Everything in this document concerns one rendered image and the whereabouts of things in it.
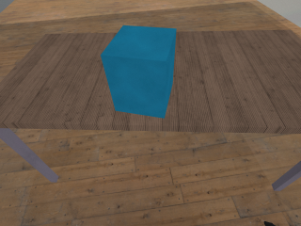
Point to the table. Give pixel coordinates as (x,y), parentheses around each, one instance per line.
(234,81)

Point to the carton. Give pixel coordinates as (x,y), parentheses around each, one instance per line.
(139,66)

